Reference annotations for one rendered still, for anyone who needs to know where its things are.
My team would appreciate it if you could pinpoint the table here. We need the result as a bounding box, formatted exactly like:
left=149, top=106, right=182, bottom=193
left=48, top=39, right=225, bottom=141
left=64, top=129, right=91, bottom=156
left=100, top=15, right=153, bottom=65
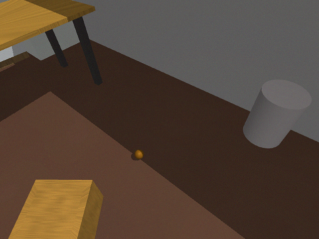
left=0, top=0, right=103, bottom=85

